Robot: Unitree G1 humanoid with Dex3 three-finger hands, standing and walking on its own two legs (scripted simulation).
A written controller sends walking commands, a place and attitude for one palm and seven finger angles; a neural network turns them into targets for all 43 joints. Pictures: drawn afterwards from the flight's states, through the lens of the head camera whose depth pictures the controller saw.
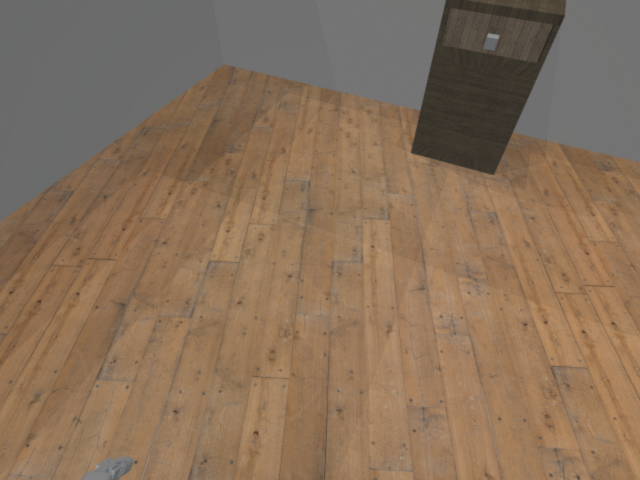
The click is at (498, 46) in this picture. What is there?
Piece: drawer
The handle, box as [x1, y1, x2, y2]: [483, 33, 499, 50]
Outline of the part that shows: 488,33 483,48 493,50 499,35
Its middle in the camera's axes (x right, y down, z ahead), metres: +0.68 -0.79 +1.54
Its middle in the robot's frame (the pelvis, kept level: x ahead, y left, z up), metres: +1.70 -0.60 -0.13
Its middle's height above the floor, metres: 0.64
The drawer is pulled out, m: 0.00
